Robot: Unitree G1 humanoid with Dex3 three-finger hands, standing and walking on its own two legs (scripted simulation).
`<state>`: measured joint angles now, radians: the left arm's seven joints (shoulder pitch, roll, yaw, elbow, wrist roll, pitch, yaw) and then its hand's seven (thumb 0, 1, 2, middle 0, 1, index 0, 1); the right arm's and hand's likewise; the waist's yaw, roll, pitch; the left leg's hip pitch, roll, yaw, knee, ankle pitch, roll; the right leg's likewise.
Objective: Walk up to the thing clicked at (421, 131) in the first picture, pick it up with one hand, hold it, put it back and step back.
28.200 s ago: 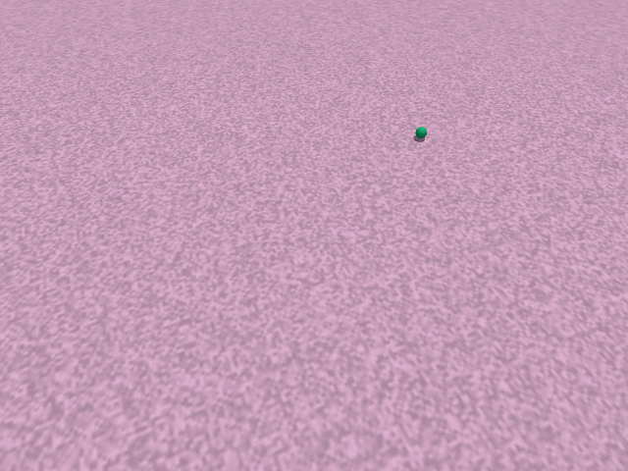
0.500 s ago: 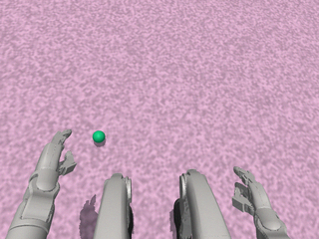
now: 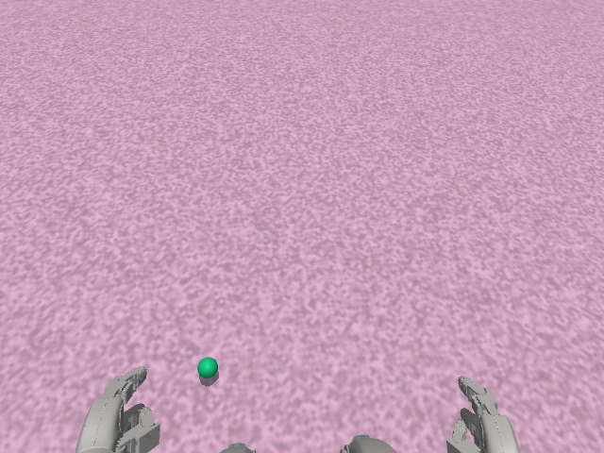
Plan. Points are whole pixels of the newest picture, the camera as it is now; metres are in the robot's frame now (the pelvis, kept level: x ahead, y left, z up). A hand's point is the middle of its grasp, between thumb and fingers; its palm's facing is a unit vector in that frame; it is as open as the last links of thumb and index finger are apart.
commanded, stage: home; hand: left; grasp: from above
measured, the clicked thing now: (207, 367) +0.47 +0.24 -0.67
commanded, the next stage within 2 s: none
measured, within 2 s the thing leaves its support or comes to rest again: neither
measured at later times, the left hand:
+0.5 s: hand (148, 451) +0.16 +0.18 -0.03, palm faces +0.07 -0.98 -0.20, open 7.4 cm
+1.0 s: hand (147, 448) +0.17 +0.18 -0.03, palm faces +0.05 -0.98 -0.20, open 7.4 cm
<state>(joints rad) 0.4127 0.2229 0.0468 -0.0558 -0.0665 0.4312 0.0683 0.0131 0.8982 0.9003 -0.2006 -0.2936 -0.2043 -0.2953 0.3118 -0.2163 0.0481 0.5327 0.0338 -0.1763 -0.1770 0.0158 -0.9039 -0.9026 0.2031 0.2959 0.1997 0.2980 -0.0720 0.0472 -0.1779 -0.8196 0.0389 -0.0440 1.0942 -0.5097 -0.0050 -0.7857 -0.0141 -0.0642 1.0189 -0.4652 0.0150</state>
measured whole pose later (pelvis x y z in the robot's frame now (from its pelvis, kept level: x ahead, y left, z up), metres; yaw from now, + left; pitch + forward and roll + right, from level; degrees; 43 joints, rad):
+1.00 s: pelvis +0.01 +0.00 +0.02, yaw +1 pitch +9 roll -2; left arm 0.49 0.22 0.03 -0.11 -0.05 0.45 0.02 0.01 0.90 0.90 -0.20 -0.29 -0.20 -0.29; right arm 0.29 -0.22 0.03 0.56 0.01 -0.26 -0.18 0.02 -0.90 -0.90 0.20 0.30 0.20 0.30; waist -0.04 0.04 -0.15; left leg -0.67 0.03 -0.04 1.00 -0.48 0.00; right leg -0.64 -0.02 -0.06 0.93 -0.44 0.02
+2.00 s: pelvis +0.01 +0.00 +0.02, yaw +1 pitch +10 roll -3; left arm 0.50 0.23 0.02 -0.13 -0.06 0.45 0.02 0.01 0.90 0.90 -0.20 -0.29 -0.20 -0.29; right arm 0.29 -0.22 0.03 0.55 0.01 -0.24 -0.18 0.02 -0.90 -0.90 0.20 0.30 0.20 0.30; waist -0.04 0.05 -0.16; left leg -0.68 0.03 -0.04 1.01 -0.50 -0.01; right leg -0.65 -0.02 -0.06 0.94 -0.46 0.02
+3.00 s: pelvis -0.01 +0.00 +0.08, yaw +0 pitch -5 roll +0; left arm 0.20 0.28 0.03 1.13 0.04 0.00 0.03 0.01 0.90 0.90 -0.20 -0.30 -0.21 -0.30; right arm 0.18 -0.29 -0.03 1.11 -0.03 0.01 -0.01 0.01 -0.91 -0.90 0.20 0.30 0.20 0.30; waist 0.02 0.02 0.06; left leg -0.12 0.00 0.00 0.40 -0.19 0.00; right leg -0.13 -0.04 -0.03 0.41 -0.19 0.02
